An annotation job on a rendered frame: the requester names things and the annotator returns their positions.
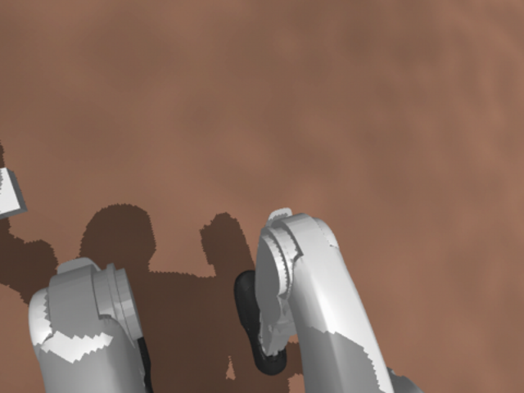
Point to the small box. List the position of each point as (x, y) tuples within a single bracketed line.
[(11, 199)]

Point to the left robot foot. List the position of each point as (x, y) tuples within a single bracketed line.
[(146, 364)]

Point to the right robot hand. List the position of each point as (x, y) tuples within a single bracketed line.
[(402, 384)]

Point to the right robot foot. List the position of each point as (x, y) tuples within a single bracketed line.
[(249, 315)]

